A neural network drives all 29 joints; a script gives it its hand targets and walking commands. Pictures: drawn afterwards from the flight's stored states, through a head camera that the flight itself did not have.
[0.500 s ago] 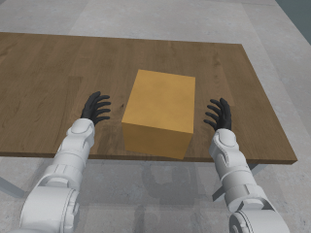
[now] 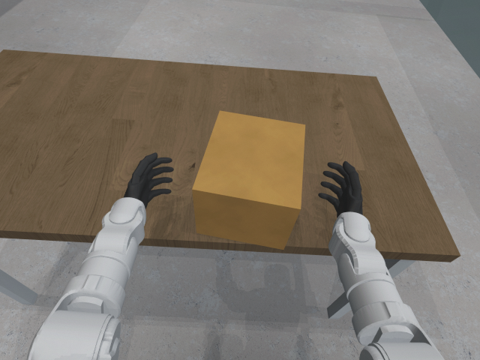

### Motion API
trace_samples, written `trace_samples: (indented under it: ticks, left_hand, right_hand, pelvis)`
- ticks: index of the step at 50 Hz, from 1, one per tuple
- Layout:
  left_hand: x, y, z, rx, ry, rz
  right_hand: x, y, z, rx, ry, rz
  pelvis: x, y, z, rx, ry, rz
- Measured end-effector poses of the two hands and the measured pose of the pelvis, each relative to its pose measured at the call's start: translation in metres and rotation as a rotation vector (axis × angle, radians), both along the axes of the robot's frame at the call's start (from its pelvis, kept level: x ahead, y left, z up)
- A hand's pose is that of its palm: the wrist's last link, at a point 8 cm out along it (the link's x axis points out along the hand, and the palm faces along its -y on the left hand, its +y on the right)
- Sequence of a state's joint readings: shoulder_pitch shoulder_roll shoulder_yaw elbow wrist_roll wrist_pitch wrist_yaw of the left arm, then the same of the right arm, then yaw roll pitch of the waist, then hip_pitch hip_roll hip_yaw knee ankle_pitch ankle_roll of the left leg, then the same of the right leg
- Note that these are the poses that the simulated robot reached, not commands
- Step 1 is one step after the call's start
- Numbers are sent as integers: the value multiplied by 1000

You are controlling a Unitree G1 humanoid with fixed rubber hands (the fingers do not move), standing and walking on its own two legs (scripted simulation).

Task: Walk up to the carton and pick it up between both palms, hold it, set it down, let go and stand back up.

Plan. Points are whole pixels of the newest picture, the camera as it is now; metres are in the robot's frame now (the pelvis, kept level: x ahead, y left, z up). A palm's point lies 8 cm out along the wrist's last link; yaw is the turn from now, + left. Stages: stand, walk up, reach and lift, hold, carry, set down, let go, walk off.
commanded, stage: set down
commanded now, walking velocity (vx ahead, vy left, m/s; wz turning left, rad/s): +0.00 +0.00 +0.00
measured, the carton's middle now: (251, 178) +0.48 -0.04 -0.01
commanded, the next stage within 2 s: let go in 1.40 s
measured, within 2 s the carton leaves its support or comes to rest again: neither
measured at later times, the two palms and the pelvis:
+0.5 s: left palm (109, 277) +0.28 +0.21 -0.02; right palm (359, 271) +0.26 -0.20 +0.01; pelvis -0.01 -0.01 +0.00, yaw +1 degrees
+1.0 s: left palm (100, 341) +0.19 +0.21 -0.06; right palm (366, 320) +0.20 -0.21 -0.03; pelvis +0.00 -0.01 +0.00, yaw +0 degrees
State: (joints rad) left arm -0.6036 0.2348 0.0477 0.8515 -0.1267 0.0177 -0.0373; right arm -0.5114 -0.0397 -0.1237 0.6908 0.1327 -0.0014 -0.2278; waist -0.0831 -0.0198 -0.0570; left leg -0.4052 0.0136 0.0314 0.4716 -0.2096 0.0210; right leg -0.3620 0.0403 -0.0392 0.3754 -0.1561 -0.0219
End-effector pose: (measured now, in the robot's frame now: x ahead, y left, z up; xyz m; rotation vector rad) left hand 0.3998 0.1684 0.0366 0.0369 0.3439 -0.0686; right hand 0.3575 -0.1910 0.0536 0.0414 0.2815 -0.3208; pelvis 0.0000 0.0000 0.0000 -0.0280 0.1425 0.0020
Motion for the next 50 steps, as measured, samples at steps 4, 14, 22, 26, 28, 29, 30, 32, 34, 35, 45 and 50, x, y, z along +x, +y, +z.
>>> trace_samples:
  ticks: [4, 14, 22, 26, 28, 29, 30, 32, 34, 35, 45, 50]
  left_hand:
    - [-16, 2, -7, 5, 13, 2]
    - [-71, 17, -38, -10, 70, 32]
    - [-109, 33, -54, -12, 55, 51]
    - [-126, 40, -56, 0, 35, 54]
    - [-135, 41, -59, 8, 40, 50]
    - [-140, 42, -61, 10, 47, 47]
    - [-146, 42, -64, 10, 55, 46]
    - [-157, 42, -68, 10, 69, 46]
    - [-168, 42, -75, 21, 100, 45]
    - [-173, 42, -79, 26, 123, 45]
    - [-209, 40, -93, 35, 233, 91]
    - [-207, 45, -93, 54, 256, 101]
  right_hand:
    - [-15, 1, -9, 16, 5, -4]
    - [-53, 1, -23, 14, 20, 19]
    - [-82, -5, -34, -1, 57, 19]
    - [-98, -7, -42, 2, 74, 27]
    - [-106, -8, -47, 1, 88, 34]
    - [-111, -8, -50, 1, 98, 36]
    - [-116, -9, -52, 1, 105, 37]
    - [-125, -10, -57, 2, 117, 38]
    - [-134, -11, -64, 0, 142, 45]
    - [-138, -11, -69, 0, 161, 51]
    - [-162, -14, -88, 2, 257, 99]
    - [-157, -15, -86, -18, 260, 127]
  pelvis:
    - [1, -2, 1, 2, -36, 1]
    - [-6, -7, 2, 8, -91, 4]
    - [-10, -10, 0, 13, -90, 14]
    - [-10, -9, 0, 13, -101, 15]
    - [-9, -9, 0, 12, -112, 16]
    - [-9, -9, 0, 12, -118, 16]
    - [-9, -9, 0, 12, -124, 16]
    - [-8, -9, 0, 13, -135, 15]
    - [-8, -9, 0, 14, -151, 14]
    - [-8, -9, 0, 15, -160, 13]
    - [-4, -11, -1, 22, -185, -2]
    - [0, -13, 0, 26, -189, -1]
